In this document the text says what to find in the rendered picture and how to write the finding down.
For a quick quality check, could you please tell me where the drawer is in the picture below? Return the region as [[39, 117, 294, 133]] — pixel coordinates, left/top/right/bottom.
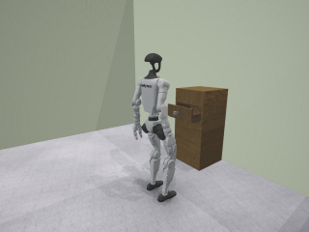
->
[[167, 103, 202, 124]]

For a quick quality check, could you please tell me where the robot left hand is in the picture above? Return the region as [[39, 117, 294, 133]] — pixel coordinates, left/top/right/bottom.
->
[[132, 123, 143, 140]]

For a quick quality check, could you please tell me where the robot torso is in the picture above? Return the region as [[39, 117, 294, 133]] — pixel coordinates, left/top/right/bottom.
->
[[141, 75, 162, 134]]

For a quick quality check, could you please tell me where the right robot upper arm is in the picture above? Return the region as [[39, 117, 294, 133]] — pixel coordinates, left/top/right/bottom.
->
[[156, 78, 170, 112]]

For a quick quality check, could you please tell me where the left robot upper arm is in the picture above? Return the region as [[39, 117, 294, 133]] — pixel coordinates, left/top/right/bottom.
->
[[132, 77, 144, 106]]

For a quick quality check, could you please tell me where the robot right hand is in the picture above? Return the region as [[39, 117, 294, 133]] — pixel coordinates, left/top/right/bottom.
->
[[164, 134, 177, 156]]

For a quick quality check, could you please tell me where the robot left forearm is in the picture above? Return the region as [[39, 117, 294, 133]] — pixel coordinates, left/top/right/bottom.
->
[[131, 103, 140, 125]]

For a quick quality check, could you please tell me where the right robot foot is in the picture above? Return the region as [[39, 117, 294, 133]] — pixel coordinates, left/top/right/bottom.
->
[[157, 190, 177, 203]]

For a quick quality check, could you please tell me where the robot right forearm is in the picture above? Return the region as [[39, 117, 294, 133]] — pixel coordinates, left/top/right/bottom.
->
[[158, 103, 172, 136]]

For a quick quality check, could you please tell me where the cabinet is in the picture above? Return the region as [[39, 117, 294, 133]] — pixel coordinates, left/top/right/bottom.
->
[[175, 86, 229, 171]]

